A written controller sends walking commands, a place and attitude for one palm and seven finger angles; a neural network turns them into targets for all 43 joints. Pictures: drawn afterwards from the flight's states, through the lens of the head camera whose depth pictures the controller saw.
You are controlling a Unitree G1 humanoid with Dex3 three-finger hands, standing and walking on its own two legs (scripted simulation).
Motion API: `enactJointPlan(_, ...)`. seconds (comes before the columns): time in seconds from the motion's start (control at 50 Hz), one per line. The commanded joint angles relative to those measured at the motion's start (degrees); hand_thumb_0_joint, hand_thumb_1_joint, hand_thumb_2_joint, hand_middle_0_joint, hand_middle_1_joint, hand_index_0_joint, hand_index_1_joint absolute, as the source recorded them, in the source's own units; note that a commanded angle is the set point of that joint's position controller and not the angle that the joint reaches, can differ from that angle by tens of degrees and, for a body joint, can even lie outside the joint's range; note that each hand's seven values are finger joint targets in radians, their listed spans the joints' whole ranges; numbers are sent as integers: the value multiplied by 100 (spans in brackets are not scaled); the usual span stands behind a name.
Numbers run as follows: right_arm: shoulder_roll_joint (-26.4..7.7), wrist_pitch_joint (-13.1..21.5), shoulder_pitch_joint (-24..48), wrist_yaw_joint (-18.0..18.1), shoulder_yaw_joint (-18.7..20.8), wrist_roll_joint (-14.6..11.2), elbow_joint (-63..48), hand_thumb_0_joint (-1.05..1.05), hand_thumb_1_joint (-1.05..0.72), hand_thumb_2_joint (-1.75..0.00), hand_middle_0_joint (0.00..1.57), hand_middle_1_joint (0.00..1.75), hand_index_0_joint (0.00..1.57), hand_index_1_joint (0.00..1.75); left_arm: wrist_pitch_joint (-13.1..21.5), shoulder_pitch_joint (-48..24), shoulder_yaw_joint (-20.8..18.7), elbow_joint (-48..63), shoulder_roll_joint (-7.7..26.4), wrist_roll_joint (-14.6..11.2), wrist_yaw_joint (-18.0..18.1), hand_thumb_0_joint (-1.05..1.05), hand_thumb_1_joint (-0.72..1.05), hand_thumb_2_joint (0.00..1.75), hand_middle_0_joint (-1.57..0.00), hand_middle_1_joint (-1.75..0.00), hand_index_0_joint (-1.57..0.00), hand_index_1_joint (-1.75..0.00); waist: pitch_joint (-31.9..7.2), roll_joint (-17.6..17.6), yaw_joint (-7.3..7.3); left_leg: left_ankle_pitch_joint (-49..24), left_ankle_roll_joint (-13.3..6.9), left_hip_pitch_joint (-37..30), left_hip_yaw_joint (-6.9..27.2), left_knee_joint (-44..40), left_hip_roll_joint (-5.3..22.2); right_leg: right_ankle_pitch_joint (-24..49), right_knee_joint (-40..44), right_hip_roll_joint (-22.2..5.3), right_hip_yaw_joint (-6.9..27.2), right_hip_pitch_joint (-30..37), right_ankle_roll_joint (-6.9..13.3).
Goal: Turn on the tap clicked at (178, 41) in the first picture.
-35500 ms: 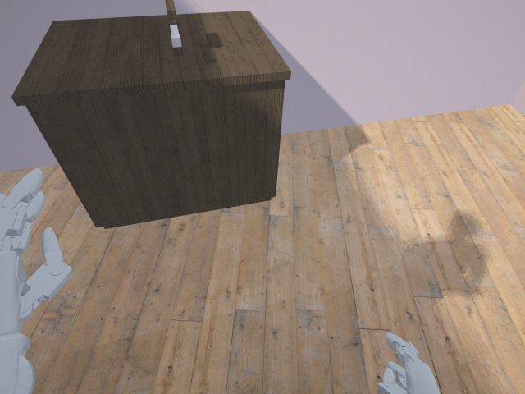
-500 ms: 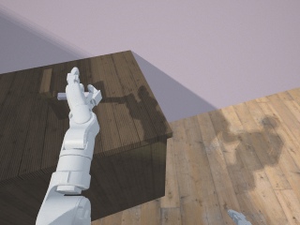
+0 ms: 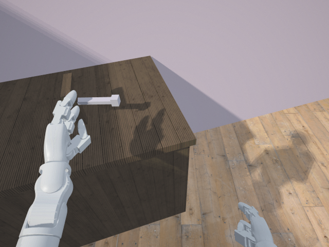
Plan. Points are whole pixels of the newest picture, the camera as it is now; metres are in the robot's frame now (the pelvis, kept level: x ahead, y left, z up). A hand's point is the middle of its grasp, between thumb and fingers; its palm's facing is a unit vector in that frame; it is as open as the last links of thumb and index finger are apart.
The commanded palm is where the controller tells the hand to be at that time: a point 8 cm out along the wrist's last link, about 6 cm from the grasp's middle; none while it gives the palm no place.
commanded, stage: draw the hand back beside the body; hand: left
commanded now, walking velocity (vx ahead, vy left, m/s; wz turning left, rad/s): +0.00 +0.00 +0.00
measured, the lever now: (115, 100) +0.53 +0.22 +0.08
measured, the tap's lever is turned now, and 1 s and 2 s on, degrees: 71 71 71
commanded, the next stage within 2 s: step back with the hand held close in 0.76 s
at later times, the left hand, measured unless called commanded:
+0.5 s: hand (45, 167) +0.22 +0.26 +0.15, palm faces +0.43 -0.83 -0.35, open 7.4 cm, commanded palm +0.17 +0.29 +0.17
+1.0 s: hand (46, 163) +0.22 +0.25 +0.17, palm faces +0.43 -0.81 -0.40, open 7.4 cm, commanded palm +0.17 +0.28 +0.17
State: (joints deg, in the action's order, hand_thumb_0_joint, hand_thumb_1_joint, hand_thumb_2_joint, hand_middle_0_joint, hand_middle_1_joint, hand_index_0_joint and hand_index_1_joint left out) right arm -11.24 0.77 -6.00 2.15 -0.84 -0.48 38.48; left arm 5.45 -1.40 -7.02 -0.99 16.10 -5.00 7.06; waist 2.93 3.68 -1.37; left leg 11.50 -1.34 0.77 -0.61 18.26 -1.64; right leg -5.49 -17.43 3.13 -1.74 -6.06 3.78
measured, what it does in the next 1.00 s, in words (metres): stands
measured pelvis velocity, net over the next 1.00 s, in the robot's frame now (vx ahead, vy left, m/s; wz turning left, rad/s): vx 0.02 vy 0.00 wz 0.02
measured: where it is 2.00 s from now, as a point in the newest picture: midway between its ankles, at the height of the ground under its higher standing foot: outside the picture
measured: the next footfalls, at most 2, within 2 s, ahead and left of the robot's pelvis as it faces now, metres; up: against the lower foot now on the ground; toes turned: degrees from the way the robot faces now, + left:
none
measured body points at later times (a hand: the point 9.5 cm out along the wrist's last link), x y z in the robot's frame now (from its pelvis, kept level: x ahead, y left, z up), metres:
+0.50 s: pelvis +0.02 +0.01 +0.00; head +0.00 -0.02 +0.45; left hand +0.19 +0.30 +0.17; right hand +0.21 -0.21 -0.09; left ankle -0.01 +0.11 -0.75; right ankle +0.05 -0.07 -0.75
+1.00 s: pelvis +0.02 +0.00 +0.00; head +0.01 -0.03 +0.45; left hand +0.19 +0.29 +0.19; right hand +0.21 -0.22 -0.09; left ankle -0.01 +0.11 -0.75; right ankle +0.05 -0.07 -0.75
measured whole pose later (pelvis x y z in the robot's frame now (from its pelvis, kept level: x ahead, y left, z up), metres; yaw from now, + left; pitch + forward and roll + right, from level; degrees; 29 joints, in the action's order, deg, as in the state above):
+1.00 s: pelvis +0.02 +0.00 +0.00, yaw +1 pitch -3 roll -1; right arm -12.8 3.8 -9.6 1.9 0.4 0.0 35.7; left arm 9.7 22.9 -17.9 19.7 19.8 -3.7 6.8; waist 1.8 4.9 -2.2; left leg 14.3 -1.0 4.8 0.7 22.3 -0.6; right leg -6.7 -17.7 4.1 -3.1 -8.1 4.1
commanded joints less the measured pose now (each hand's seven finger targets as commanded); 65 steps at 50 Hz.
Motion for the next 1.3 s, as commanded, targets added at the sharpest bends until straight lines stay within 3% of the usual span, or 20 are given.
enactJointPlan(0.0, -603, 248, 686, 33, 156, 16, -902, 0, -90, -90, 20, 30, 20, 30, 506, -1045, -897, 1998, 1220, 29, 43, 0, 90, 90, -19, -26, -19, -26, -885, 399, -168, -238, 56, 539, 162, -503, 107, -209, 320, -265, 274, 989, -123)
enactJointPlan(0.14, -708, 380, 567, 3, 242, 36, -918, 0, -90, -90, 20, 30, 20, 30, 502, -136, -773, 2219, 1000, 23, -29, 0, 90, 90, -19, -28, -19, -28, -518, -367, -104, -411, 21, 485, 178, -495, 146, -137, 403, -191, 225, 776, -164)
enactJointPlan(0.2, -722, 424, 531, -32, 269, 21, -884, 0, -90, -90, 20, 30, 20, 30, 546, 184, -774, 2512, 970, 57, -46, 0, 90, 90, -20, -29, -20, -29, -527, 66, -109, -546, 99, 390, 227, -481, 140, -61, 364, -197, 208, 759, -144)
enactJointPlan(0.26, -748, 461, 506, -36, 312, 51, -891, 0, -90, -90, 20, 30, 20, 30, 577, 587, -1034, 2707, 1158, 57, -5, 0, 90, 90, -20, -30, -20, -30, -678, -266, -162, -716, 75, 407, 223, -397, 135, 88, 323, -199, 199, 888, -153)
enactJointPlan(0.36, -735, 521, 453, -23, 334, 72, -933, 0, -90, -90, 20, 30, 20, 30, 620, 1321, -1389, 3121, 1333, 57, 47, 0, 90, 90, -20, -30, -20, -30, -784, -51, -231, -1068, 133, 457, 198, -280, 147, 449, 228, -236, 237, 1044, -152)
enactJointPlan(0.38, -758, 544, 442, -30, 343, 64, -940, 0, -90, -90, 20, 30, 20, 30, 610, 1421, -1481, 3239, 1408, 62, 52, 0, 90, 90, -20, -30, -20, -30, -753, 193, -229, -1095, 165, 431, 215, -263, 163, 429, 234, -227, 244, 983, -150)
enactJointPlan(0.46, -740, 600, 388, -13, 346, 80, -966, 0, -90, -90, 20, 30, 20, 30, 581, 2024, -1544, 3343, 1338, 47, 72, 0, 90, 90, -20, -30, -20, -30, -518, 24, -233, -1036, 164, 570, 226, -260, 199, 361, 227, -236, 230, 884, -168)
enactJointPlan(0.58, -789, 725, 358, 31, 376, 61, -891, 0, -90, -90, 20, 30, 20, 30, 582, 1526, -1343, 3287, 1248, 101, 87, 0, 90, 90, -20, -30, -20, -30, -358, -102, -98, -749, 81, 481, 222, -238, 173, 54, 284, -230, 214, 549, -196)
enactJointPlan(0.66, -746, 730, 373, 50, 360, 72, -888, 0, -90, -90, 20, 30, 20, 30, 579, 1683, -1399, 3131, 1257, 97, 120, 0, 90, 90, -20, -30, -20, -30, -510, -307, -177, -815, 43, 522, 197, -186, 153, 130, 227, -266, 225, 709, -189)
enactJointPlan(0.68, -762, 727, 393, 38, 364, 58, -880, 0, -90, -90, 20, 30, 20, 30, 573, 1651, -1448, 3145, 1311, 98, 111, 0, 90, 90, -20, -30, -20, -30, -494, -44, -168, -798, 49, 499, 176, -178, 150, 116, 235, -267, 236, 666, -189)
enactJointPlan(0.78, -747, 752, 388, 28, 344, 74, -910, 0, -90, -90, 20, 30, 20, 30, 576, 1736, -1499, 3373, 1361, 93, 120, 0, 90, 90, -20, -30, -20, -30, -704, 123, -204, -1040, 93, 496, 170, -139, 154, 424, 151, -282, 256, 852, -183)
enactJointPlan(0.86, -722, 772, 412, 40, 323, 98, -940, 0, -90, -90, 20, 30, 20, 30, 598, 1619, -1413, 3463, 1302, 91, 113, 0, 90, 90, -20, -30, -20, -30, -667, -156, -194, -1079, 62, 515, 157, -145, 162, 507, 151, -286, 249, 870, -202)
enactJointPlan(0.88, -769, 705, 398, 60, 229, -69, -1281, 0, -90, -90, 20, 30, 20, 30, 833, 766, -2325, 3746, 2222, 92, 137, 0, 90, 90, -20, -30, -20, -30, -77, 320, -45, -309, -40, 978, 250, -86, 232, 397, 341, -482, 781, 312, -224)
enactJointPlan(0.9, -808, 630, 311, 87, 314, -2, -1129, 0, -90, -90, 20, 30, 20, 30, 845, 1590, -1938, 3214, 1637, 102, 55, 0, 90, 90, -20, -30, -20, -30, -36, -162, -30, -135, -65, 1178, 406, 65, 278, 334, 402, -660, 766, 73, -210)
enactJointPlan(0.96, -790, 445, 134, 22, 380, 2, -1253, 0, -90, -90, 20, 30, 20, 30, 721, 2415, -1551, 2959, 1197, 165, -26, 0, 90, 90, -20, -30, -20, -30, -554, -483, 47, -261, -90, 911, 307, 457, 302, 91, 521, -915, 960, -190, -211)
enactJointPlan(1.04, -846, 312, 39, 30, 451, -37, -1380, 0, -90, -90, 20, 30, 20, 30, 727, 2688, -1588, 3211, 1284, 180, 30, 0, 90, 90, -20, -30, -20, -30, -1092, -414, 81, -371, -58, 990, 239, 609, 334, 329, 307, -1037, 926, -138, -220)
enactJointPlan(1.08, -872, 284, 42, 54, 470, -36, -1451, 0, -90, -90, 20, 30, 20, 30, 769, 2628, -1829, 3540, 1575, 209, 82, 0, 90, 90, -20, -30, -20, -30, -1261, -412, 76, -479, -47, 1028, 246, 642, 327, 553, 149, -1058, 907, -165, -203)
enactJointPlan(1.16, -854, 279, 33, 144, 506, -26, -1512, 0, -90, -90, 20, 30, 20, 30, 809, 2715, -1972, 3815, 1686, 231, 177, 0, 90, 90, -20, -30, -20, -30, -1295, -270, 49, -870, -69, 1224, 339, 574, 388, 888, -245, -923, 713, -112, -266)
enactJointPlan(1.18, -885, 277, 84, 162, 504, -14, -1504, 0, -90, -90, 20, 30, 20, 30, 812, 2686, -2092, 3940, 1815, 241, 194, 0, 90, 90, -20, -30, -20, -30, -1334, -6, 30, -1083, -63, 1186, 397, 505, 433, 1033, -392, -859, 676, -136, -273)
enactJointPlan(1.28, -958, 263, 70, 214, 532, -1, -1532, 0, -90, -90, 20, 30, 20, 30, 734, 2881, -2016, 3788, 1598, 285, 228, 0, 90, 90, -20, -30, -20, -30, -1150, 118, 2, -878, -144, 1829, 640, 250, 613, 861, -792, -554, 559, 73, -394)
